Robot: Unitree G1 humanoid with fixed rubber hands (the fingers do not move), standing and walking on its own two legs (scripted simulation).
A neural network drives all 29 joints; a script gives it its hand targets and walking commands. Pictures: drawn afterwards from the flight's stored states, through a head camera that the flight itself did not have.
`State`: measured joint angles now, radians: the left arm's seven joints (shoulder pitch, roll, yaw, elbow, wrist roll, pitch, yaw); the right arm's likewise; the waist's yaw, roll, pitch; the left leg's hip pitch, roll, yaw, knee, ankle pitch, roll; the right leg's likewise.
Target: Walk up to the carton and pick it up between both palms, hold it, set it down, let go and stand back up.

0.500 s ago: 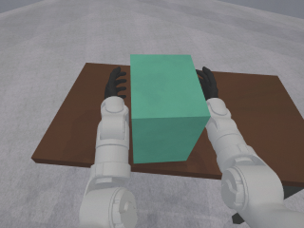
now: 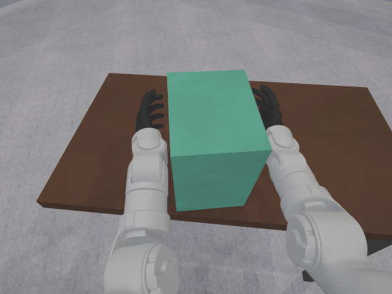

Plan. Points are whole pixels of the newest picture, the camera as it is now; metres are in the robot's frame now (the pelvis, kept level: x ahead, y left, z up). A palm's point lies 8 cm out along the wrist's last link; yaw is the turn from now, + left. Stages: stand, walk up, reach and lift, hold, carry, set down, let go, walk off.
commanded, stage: set down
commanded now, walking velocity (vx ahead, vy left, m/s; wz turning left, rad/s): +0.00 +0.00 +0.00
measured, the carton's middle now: (208, 144) +0.42 +0.00 +0.07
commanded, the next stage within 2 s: none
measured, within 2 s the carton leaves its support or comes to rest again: rests again in 1.08 s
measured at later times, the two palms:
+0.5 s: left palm (146, 135) +0.40 +0.12 +0.12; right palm (268, 125) +0.43 -0.13 +0.11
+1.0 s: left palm (147, 136) +0.40 +0.12 +0.12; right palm (269, 126) +0.44 -0.13 +0.11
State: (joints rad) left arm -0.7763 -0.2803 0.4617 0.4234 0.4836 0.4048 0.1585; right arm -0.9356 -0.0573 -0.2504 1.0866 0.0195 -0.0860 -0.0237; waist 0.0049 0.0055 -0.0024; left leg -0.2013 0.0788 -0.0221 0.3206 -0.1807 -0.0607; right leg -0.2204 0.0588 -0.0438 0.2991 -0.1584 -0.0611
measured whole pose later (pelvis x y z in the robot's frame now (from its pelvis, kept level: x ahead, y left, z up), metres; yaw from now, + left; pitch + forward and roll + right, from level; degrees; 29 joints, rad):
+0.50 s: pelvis +0.00 +0.00 +0.00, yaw +0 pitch +6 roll +0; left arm -0.77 -0.29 0.49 0.47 0.48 0.33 0.16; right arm -0.94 -0.06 -0.30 1.09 -0.05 -0.11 0.00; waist 0.00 0.01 -0.02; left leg -0.23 0.08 -0.02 0.32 -0.18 -0.07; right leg -0.25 0.06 -0.05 0.30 -0.15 -0.06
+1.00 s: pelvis +0.00 +0.00 +0.00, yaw +1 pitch +6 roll +0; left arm -0.77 -0.30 0.51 0.48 0.48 0.28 0.17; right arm -0.94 -0.06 -0.33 1.09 -0.09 -0.12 0.03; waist 0.00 0.01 -0.01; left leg -0.23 0.08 -0.02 0.31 -0.18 -0.07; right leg -0.25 0.06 -0.06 0.30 -0.15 -0.06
